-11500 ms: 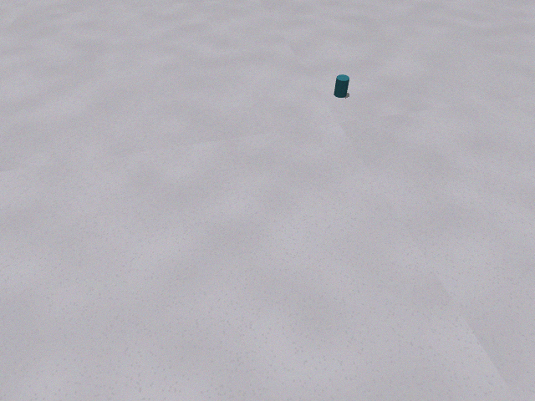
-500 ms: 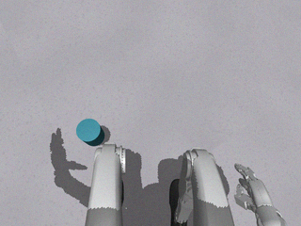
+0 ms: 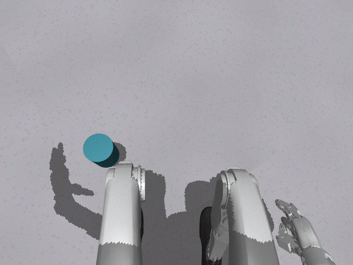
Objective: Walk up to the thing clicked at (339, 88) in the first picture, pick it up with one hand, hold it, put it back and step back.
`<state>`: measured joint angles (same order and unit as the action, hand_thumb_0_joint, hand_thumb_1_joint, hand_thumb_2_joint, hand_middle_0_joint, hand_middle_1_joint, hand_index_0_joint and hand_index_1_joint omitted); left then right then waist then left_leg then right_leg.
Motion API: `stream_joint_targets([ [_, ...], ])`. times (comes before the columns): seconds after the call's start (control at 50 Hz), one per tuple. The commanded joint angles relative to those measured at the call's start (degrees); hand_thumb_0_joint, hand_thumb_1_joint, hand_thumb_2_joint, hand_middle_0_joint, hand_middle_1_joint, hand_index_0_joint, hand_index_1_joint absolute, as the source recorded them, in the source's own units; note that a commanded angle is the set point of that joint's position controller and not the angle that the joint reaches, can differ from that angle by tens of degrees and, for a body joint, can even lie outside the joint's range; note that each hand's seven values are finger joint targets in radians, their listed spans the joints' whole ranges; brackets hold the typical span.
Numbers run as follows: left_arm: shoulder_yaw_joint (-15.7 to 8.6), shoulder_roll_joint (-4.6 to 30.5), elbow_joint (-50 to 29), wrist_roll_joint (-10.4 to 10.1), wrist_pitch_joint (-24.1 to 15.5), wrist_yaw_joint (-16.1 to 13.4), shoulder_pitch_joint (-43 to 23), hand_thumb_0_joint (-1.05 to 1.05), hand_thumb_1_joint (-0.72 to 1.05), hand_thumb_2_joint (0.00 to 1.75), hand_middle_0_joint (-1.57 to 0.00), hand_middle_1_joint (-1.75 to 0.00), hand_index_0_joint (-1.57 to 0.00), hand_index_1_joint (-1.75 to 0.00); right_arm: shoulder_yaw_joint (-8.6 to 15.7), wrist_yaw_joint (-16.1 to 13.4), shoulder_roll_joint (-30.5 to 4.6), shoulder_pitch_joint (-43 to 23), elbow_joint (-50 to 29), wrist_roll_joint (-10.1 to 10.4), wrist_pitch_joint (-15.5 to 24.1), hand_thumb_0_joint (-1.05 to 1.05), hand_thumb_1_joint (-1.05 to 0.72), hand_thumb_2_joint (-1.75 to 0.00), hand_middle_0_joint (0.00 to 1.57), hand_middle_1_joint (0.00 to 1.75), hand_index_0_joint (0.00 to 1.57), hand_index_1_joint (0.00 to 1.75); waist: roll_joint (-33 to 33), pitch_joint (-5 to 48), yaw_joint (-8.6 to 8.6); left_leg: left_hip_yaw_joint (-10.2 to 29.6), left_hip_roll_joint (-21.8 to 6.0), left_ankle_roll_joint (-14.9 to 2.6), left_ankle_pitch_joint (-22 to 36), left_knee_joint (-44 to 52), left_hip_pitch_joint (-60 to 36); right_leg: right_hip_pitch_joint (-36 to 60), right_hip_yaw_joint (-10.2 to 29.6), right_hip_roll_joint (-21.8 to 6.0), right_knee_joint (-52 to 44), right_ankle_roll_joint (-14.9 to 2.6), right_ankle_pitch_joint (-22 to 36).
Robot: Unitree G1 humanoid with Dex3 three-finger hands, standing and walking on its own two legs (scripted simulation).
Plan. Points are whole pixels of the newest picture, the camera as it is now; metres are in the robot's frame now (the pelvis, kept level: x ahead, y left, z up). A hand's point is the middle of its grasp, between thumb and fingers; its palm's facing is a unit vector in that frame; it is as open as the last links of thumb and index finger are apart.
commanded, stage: go down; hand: left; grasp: from the side
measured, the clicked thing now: (102, 151) +0.38 +0.27 -0.34
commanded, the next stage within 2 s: approach in 0.34 s
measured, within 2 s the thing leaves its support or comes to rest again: neither
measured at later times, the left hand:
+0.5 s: hand out of the picture +0.29 +0.43 -0.02, palm faces +0.25 -0.96 -0.15, open 17.5 cm
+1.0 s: hand (46, 160) +0.32 +0.37 -0.20, palm faces +0.21 -0.98 +0.01, open 17.6 cm
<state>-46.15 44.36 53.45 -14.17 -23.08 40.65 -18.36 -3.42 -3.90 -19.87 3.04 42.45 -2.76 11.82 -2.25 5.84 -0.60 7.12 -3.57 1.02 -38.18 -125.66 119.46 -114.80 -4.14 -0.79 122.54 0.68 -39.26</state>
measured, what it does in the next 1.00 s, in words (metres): lowers itself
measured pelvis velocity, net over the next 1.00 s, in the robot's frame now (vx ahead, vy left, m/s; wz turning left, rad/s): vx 0.00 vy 0.01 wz -0.09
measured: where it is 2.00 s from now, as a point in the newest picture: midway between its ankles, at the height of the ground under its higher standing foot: (171, 250)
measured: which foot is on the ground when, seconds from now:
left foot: down 0.00-1.00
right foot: down 0.00-1.00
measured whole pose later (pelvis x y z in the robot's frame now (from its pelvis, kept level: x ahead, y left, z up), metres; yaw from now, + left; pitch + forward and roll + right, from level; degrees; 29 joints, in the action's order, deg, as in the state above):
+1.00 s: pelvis +0.00 +0.01 -0.10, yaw -5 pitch +22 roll -10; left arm -46.4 44.3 71.3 -20.1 -47.3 43.5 -23.7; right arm -14.2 -0.4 -20.5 -7.4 39.8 -10.6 11.8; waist -10.7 -5.6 4.9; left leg 13.8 -3.4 1.6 -40.2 -145.7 128.6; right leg -122.4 -7.6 1.7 138.8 1.8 -39.0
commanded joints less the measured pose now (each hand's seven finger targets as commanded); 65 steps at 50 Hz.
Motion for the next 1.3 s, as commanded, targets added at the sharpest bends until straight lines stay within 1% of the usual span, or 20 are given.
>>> stream_joint_targets([
  [0.0,-6.46,23.72,-8.47,-2.57,-3.81,0.06,-4.41,0.00,-0.60,0.13,-0.05,-0.11,-0.03,-0.12,4.29,-0.91,-12.80,5.41,-3.44,0.32,2.06,0.00,-0.93,-0.91,0.20,0.30,0.20,0.30,10.94,32.35,-3.05,-3.37,1.19,-2.07,4.19,16.75,-25.04,14.24,-1.24,2.32,-12.22,-2.94,3.91],
  [0.1,-6.81,24.71,-9.33,-2.96,-4.19,0.83,-5.63,0.00,-0.59,0.14,-0.04,-0.11,-0.03,-0.12,4.34,-0.98,-12.93,4.80,-3.87,0.35,2.20,0.00,-0.93,-0.91,0.20,0.30,0.20,0.30,10.49,33.41,-2.78,-3.83,1.40,-2.20,4.50,15.55,-24.20,14.66,-0.84,2.26,-12.59,-2.82,3.66],
  [0.26,-6.53,22.43,-8.94,-3.23,-4.26,1.85,-4.14,0.00,-0.57,0.13,-0.04,-0.10,-0.02,-0.11,4.70,-1.01,-13.69,4.86,-3.77,0.28,2.05,0.00,-0.93,-0.91,0.20,0.30,0.20,0.30,12.94,33.93,-2.78,-2.33,1.04,-1.62,7.41,15.79,-27.71,11.49,-2.15,2.21,-9.46,-3.15,6.88],
  [0.3,-7.40,24.67,-10.85,-3.45,-4.56,1.51,-6.01,0.00,-0.55,0.14,-0.04,-0.09,-0.02,-0.11,4.56,-0.91,-13.57,4.43,-4.03,0.30,2.09,0.00,-0.92,-0.91,0.20,0.30,0.20,0.30,12.82,34.00,-2.91,-2.62,1.06,-1.81,6.15,15.33,-26.40,12.04,-1.92,2.22,-9.79,-3.02,5.81],
  [0.34,-6.77,22.35,-9.38,-3.66,-4.46,1.59,-4.36,0.00,-0.56,0.14,-0.04,-0.10,-0.02,-0.11,4.54,-0.77,-13.31,4.59,-3.61,0.29,2.10,0.00,-0.93,-0.91,0.20,0.30,0.20,0.30,12.01,33.06,-2.81,-2.46,1.12,-1.72,6.49,15.22,-25.96,11.27,-2.06,2.21,-9.33,-3.01,5.91],
  [0.42,-6.78,22.45,-12.03,-3.90,-4.65,1.44,-5.33,0.00,-0.60,0.16,-0.06,-0.09,-0.01,-0.14,4.87,-0.88,-13.59,4.15,-4.41,0.32,1.97,0.00,-0.95,-0.92,0.20,0.30,0.20,0.30,13.02,34.39,-2.87,-2.65,1.04,-1.74,6.07,15.17,-27.09,11.16,-1.81,2.21,-9.39,-3.05,5.92],
  [0.48,-6.29,19.81,-8.49,-4.59,-4.98,1.59,-4.66,0.00,-0.61,0.07,-0.06,-0.08,-0.03,-0.11,4.54,-0.68,-13.11,4.21,-3.56,0.14,1.96,0.00,-0.92,-0.91,0.20,0.30,0.20,0.30,11.07,32.38,-2.26,-2.92,1.22,-1.85,7.47,13.57,-24.71,10.83,-1.88,2.23,-8.94,-2.96,6.54],
  [0.52,-5.27,16.74,-5.19,-5.50,-6.14,1.78,-5.12,0.00,-0.61,0.06,-0.07,-0.08,-0.04,-0.11,4.08,-0.47,-12.58,3.69,-3.40,0.04,2.23,0.00,-0.92,-0.91,0.20,0.30,0.20,0.30,8.67,29.62,-1.23,-3.05,1.34,-2.09,6.45,12.09,-21.60,9.68,-1.98,2.42,-8.69,-2.92,5.61],
  [0.58,-4.53,15.68,-3.17,-6.39,-9.90,2.48,-7.68,0.00,-0.61,0.06,-0.07,-0.08,-0.04,-0.11,3.46,-0.20,-12.60,2.16,-3.56,-0.62,2.77,0.00,-0.92,-0.91,0.20,0.30,0.20,0.30,7.31,27.99,0.00,-2.87,1.26,-2.18,4.68,9.87,-19.09,8.50,-2.41,2.71,-7.40,-2.84,4.18],
  [0.64,-1.65,11.45,1.07,-7.78,-13.99,3.85,-10.25,0.00,-0.57,0.07,-0.06,-0.08,-0.04,-0.10,2.57,0.23,-13.00,0.52,-4.21,-1.41,3.44,0.00,-0.91,-0.91,0.20,0.30,0.20,0.30,5.12,25.49,2.33,-2.58,1.18,-2.18,2.69,7.56,-16.59,6.80,-3.17,3.07,-6.05,-2.72,2.54],
  [0.66,-2.34,12.55,2.72,-7.96,-15.23,3.98,-9.52,0.00,-0.58,0.06,-0.06,-0.09,-0.05,-0.11,2.10,0.36,-13.15,-0.05,-4.24,-1.80,3.60,0.00,-0.91,-0.91,0.20,0.30,0.20,0.30,5.58,25.44,1.52,-2.48,1.11,-1.99,2.42,7.04,-16.56,6.70,-3.34,3.26,-5.59,-2.78,2.23],
  [0.76,-3.21,16.07,5.75,-8.75,-21.69,4.27,-10.82,0.00,-0.57,0.04,-0.07,-0.07,-0.06,-0.09,-0.40,1.15,-14.74,-2.89,-5.42,-3.75,3.62,0.00,-0.91,-0.90,0.20,0.30,0.20,0.30,7.82,26.24,1.51,-2.46,0.74,-1.54,1.88,2.75,-15.71,7.02,-4.42,3.87,-2.13,-2.76,2.04],
  [0.8,-4.53,19.93,5.24,-8.52,-24.17,3.76,-12.25,0.00,-0.56,0.05,-0.07,-0.07,-0.05,-0.09,-1.74,1.42,-15.48,-4.39,-5.73,-4.64,3.32,0.00,-0.91,-0.90,0.20,0.30,0.20,0.30,9.95,25.57,1.21,-2.29,0.54,-1.43,0.66,2.02,-14.88,6.89,-5.02,4.12,-0.59,-2.73,1.34],
  [0.88,-4.65,21.12,8.62,-7.66,-27.11,3.00,-11.23,0.00,-0.57,0.05,-0.07,-0.08,-0.05,-0.09,-4.11,1.93,-16.80,-6.89,-5.99,-6.60,2.03,0.00,-0.92,-0.91,0.20,0.30,0.20,0.30,14.07,25.35,1.83,-1.21,-0.14,-0.80,1.89,0.22,-16.64,6.71,-6.50,4.66,2.42,-2.71,3.13],
  [0.9,-3.43,19.90,8.77,-7.62,-27.86,2.80,-9.98,0.00,-0.58,0.06,-0.07,-0.08,-0.05,-0.10,-4.67,2.15,-17.03,-7.31,-6.35,-6.86,1.63,0.00,-0.92,-0.91,0.20,0.30,0.20,0.30,14.38,24.04,2.57,-0.73,-0.33,-0.73,1.98,-0.02,-16.41,6.11,-7.11,4.74,3.23,-2.69,3.39],
  [0.96,-3.13,19.24,10.04,-7.73,-29.93,2.19,-9.40,0.00,-0.60,0.05,-0.08,-0.08,-0.05,-0.10,-6.23,2.57,-18.07,-8.59,-6.25,-8.18,0.77,0.00,-0.93,-0.91,0.20,0.30,0.20,0.30,16.14,24.44,3.78,0.53,-0.71,-0.15,5.15,-1.90,-18.29,6.71,-8.31,4.94,5.34,-2.56,6.17],
  [1.06,2.45,13.33,13.53,-7.62,-33.28,0.95,-10.73,0.00,-0.61,0.04,-0.08,-0.09,-0.06,-0.10,-8.52,3.15,-19.14,-11.13,-6.11,-9.87,-0.81,0.00,-0.93,-0.91,0.20,0.30,0.20,0.30,17.09,21.00,7.41,2.81,-1.33,0.55,6.71,-4.29,-19.84,4.82,-10.47,5.18,7.85,-2.43,7.95],
  [1.16,1.95,14.77,16.44,-7.09,-37.57,-3.60,-9.87,0.00,-0.61,0.00,-0.08,-0.09,-0.08,-0.09,-11.64,4.09,-19.86,-13.10,-6.76,-11.88,-2.50,0.00,-0.94,-0.91,0.20,0.30,0.20,0.30,15.65,19.05,8.13,4.05,-1.42,0.74,8.69,-7.60,-18.03,7.63,-11.94,5.71,9.14,-2.03,10.22],
  [1.2,3.22,13.27,16.63,-6.59,-39.41,-5.70,-10.16,0.00,-0.61,0.01,-0.08,-0.11,-0.09,-0.10,-12.41,4.40,-20.19,-14.37,-7.44,-12.53,-3.06,0.00,-0.93,-0.90,0.20,0.30,0.20,0.30,17.88,17.08,8.36,4.33,-1.34,1.12,7.58,-7.16,-18.35,6.84,-12.64,5.64,9.58,-2.09,9.66],
  [1.28,3.33,12.16,15.54,-4.94,-42.16,-10.79,-8.78,0.00,-0.61,0.02,-0.07,-0.11,-0.09,-0.10,-13.17,5.46,-21.05,-14.37,-7.61,-13.84,-4.09,0.00,-0.93,-0.90,0.20,0.30,0.20,0.30,20.15,15.99,8.64,5.22,-1.32,1.78,8.87,-7.23,-19.76,7.57,-14.04,5.72,10.51,-1.94,11.24],
])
